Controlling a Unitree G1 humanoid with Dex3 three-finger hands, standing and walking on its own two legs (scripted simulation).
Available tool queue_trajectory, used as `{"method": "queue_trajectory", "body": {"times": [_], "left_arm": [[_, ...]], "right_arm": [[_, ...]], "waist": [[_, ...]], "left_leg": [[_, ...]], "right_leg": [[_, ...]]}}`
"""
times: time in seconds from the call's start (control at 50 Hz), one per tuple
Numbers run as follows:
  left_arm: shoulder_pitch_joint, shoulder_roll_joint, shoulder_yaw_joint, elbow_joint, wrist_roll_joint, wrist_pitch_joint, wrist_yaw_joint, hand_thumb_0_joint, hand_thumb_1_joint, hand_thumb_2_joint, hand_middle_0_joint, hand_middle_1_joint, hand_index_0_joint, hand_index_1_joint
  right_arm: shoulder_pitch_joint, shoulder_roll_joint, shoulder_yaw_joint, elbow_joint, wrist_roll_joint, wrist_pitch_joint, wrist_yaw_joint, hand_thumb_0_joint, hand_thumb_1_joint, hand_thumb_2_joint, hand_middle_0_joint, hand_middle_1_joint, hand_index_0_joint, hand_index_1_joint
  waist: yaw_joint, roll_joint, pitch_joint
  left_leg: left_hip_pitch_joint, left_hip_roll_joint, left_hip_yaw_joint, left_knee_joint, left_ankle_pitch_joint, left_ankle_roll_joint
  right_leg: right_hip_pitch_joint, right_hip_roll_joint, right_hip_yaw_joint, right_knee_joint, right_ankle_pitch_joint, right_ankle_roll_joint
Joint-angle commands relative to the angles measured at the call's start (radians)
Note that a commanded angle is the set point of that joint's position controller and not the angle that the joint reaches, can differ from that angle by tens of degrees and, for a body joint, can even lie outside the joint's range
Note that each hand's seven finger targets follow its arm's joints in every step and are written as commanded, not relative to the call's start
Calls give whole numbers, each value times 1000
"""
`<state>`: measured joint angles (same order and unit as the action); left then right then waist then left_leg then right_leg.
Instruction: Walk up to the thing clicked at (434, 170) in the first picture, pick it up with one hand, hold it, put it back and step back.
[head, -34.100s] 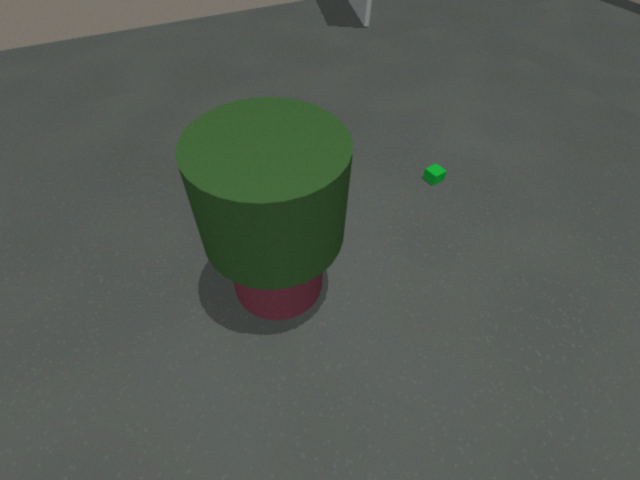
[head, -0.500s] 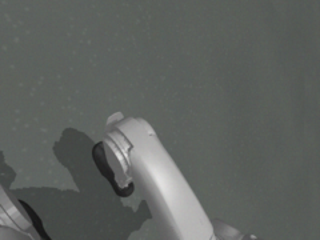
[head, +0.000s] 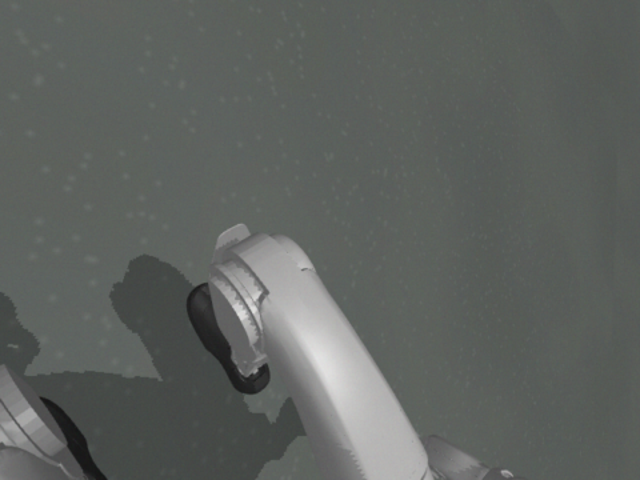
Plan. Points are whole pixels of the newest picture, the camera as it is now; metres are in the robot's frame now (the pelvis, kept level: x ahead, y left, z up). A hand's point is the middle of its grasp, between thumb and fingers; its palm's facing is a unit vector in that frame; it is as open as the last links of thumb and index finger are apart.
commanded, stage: close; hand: left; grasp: from above
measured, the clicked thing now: out of the picture +0.46 +0.34 -0.31
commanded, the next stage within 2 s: settle in 0.66 s
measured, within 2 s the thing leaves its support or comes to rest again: leaves its support in 1.12 s
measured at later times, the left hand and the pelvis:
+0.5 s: hand out of the picture +0.46 +0.32 -0.27, palm faces -0.16 -0.38 -0.91, open 10.0 cm; pelvis +0.00 +0.00 +0.00, yaw +0 degrees
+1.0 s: hand out of the picture +0.46 +0.33 -0.27, palm faces -0.15 -0.39 -0.91, open 9.8 cm; pelvis +0.00 +0.00 +0.00, yaw +0 degrees
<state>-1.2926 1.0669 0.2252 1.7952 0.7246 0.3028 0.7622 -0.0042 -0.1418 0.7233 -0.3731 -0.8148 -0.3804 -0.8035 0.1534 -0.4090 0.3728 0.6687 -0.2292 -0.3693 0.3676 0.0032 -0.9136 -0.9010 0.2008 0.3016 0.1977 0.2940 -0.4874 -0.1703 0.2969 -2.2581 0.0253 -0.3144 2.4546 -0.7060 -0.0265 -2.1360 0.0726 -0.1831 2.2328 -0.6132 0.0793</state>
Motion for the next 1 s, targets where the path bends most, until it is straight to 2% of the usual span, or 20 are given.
{"method": "queue_trajectory", "body": {"times": [0.0,0.02,0.06,0.1,0.12,0.14,0.22,0.24,0.26,0.38,0.42,0.48,0.52,0.56,0.62,0.7,0.8,0.94,0.96,0.98], "left_arm": [[-229,155,-24,-101,13,-9,40,0,-8,638,-464,-747,-482,-729],[-224,146,-32,-115,10,-12,38,0,4,639,-481,-735,-497,-720],[-232,143,-34,-108,17,-12,40,0,54,597,-500,-724,-527,-697],[-212,153,-23,-85,13,-13,49,0,59,601,-520,-706,-539,-686],[-220,148,-27,-108,10,-15,46,0,70,583,-526,-694,-549,-672],[-225,152,-20,-95,7,-16,53,0,90,585,-543,-690,-564,-670],[-225,161,-10,-94,9,-14,58,0,172,516,-598,-648,-628,-617],[-230,159,-23,-116,15,-13,54,0,187,516,-618,-631,-644,-606],[-209,157,-18,-85,10,-15,58,0,218,513,-644,-625,-669,-600],[-204,174,-9,-97,1,-12,48,0,331,541,-750,-589,-763,-576],[-211,172,-7,-97,5,-12,51,0,359,542,-783,-577,-792,-568],[-216,183,-2,-86,6,-12,50,0,440,516,-834,-565,-850,-549],[-208,164,-10,-81,3,-8,50,0,474,520,-862,-552,-876,-539],[-230,186,0,-90,2,-11,48,0,499,514,-881,-549,-896,-535],[-225,163,-14,-80,6,-6,43,0,532,541,-924,-528,-927,-527],[-219,157,-23,-91,12,-4,43,0,569,494,-953,-495,-960,-490],[-222,151,-26,-92,5,-2,38,0,614,591,-1040,-535,-1042,-536],[-223,157,-18,-126,-4,12,23,0,692,621,-1095,-548,-1097,-550],[-218,148,-20,-123,-1,16,24,0,699,627,-1101,-546,-1100,-550],[-228,145,-22,-138,-2,16,22,0,712,628,-1111,-542,-1110,-546]], "right_arm": [[222,-346,-85,55,1,-4,-2,0,-894,-901,200,300,200,300],[222,-344,-84,41,-1,-4,-3,0,-894,-902,200,300,200,300],[232,-342,-83,49,-4,-2,-2,0,-894,-901,200,300,200,300],[225,-357,-88,52,0,-5,-3,0,-895,-901,200,300,200,300],[232,-346,-84,43,-5,-6,0,0,-894,-901,200,300,200,300],[226,-349,-83,53,-3,-5,-1,0,-895,-901,200,300,200,300],[220,-350,-82,50,-4,-7,3,0,-895,-901,200,300,199,300],[221,-342,-78,37,-6,-7,2,0,-896,-902,200,300,200,300],[228,-355,-84,39,-9,-4,-1,0,-895,-902,200,300,199,300],[217,-349,-80,45,-7,-10,-2,0,-895,-901,200,299,199,299],[230,-348,-78,40,-4,-8,0,0,-897,-902,200,299,199,300],[218,-346,-82,51,-5,-9,-4,0,-895,-902,200,299,199,299],[221,-349,-80,42,-5,-7,-3,0,-896,-901,200,299,199,299],[218,-349,-81,55,-6,-10,-6,0,-897,-902,200,299,199,299],[224,-345,-80,60,-4,-9,-5,0,-896,-902,200,299,199,299],[225,-345,-84,47,0,-5,-4,0,-895,-902,200,299,199,299],[224,-350,-87,50,1,-3,-6,0,-904,-903,200,300,200,300],[236,-344,-87,38,4,0,0,0,-904,-902,200,300,199,300],[235,-347,-89,39,12,3,2,0,-903,-902,200,300,200,300],[238,-345,-89,40,11,5,4,0,-903,-902,200,300,200,300]], "waist": [[-85,603,-611],[-95,605,-621],[-98,603,-625],[-91,578,-623],[-97,590,-626],[-87,585,-624],[-84,605,-630],[-94,610,-626],[-92,600,-643],[-86,568,-639],[-87,586,-644],[-85,586,-627],[-88,585,-642],[-89,580,-631],[-92,589,-624],[-94,583,-621],[-91,587,-624],[-84,614,-649],[-72,613,-657],[-77,623,-663]], "left_leg": [[485,56,88,-271,176,9],[496,55,92,-265,188,11],[493,55,91,-268,201,12],[477,56,90,-261,190,14],[477,53,97,-263,199,13],[485,58,91,-262,198,12],[498,60,92,-262,209,8],[500,55,93,-259,210,12],[495,62,99,-261,200,12],[463,53,109,-247,191,17],[477,55,104,-252,208,14],[461,54,106,-256,177,15],[473,58,104,-251,197,14],[462,54,102,-256,185,14],[476,55,96,-258,198,11],[474,55,91,-262,185,15],[485,56,93,-259,196,13],[489,53,103,-268,216,11],[495,58,98,-266,221,11],[509,58,96,-267,235,8]], "right_leg": [[359,11,-125,-183,222,-83],[373,14,-121,-185,237,-81],[369,13,-120,-186,243,-82],[388,13,-121,-191,242,-79],[399,14,-116,-187,248,-79],[388,11,-120,-189,245,-78],[380,10,-118,-179,253,-80],[378,9,-113,-181,258,-78],[413,18,-113,-192,251,-77],[419,16,-109,-197,243,-73],[416,15,-113,-191,256,-76],[409,12,-114,-194,228,-75],[413,16,-114,-195,245,-75],[405,11,-115,-188,238,-74],[392,9,-118,-182,249,-76],[387,11,-114,-189,238,-77],[384,11,-115,-187,246,-78],[400,11,-111,-184,260,-79],[383,10,-112,-185,259,-80],[378,9,-111,-177,272,-81]]}}
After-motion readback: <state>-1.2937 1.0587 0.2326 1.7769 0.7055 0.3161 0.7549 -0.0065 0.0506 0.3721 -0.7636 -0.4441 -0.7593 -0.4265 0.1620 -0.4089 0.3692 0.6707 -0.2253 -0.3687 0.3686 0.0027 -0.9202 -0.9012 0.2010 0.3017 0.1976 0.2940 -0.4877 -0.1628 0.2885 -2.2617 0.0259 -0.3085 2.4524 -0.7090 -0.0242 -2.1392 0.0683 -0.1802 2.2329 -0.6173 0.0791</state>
